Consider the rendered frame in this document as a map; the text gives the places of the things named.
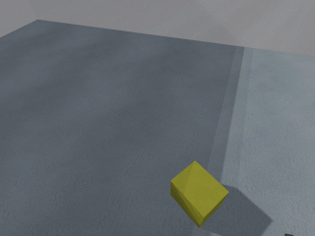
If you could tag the carton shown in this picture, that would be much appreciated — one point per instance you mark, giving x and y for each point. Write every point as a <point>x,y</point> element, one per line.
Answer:
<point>197,192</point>

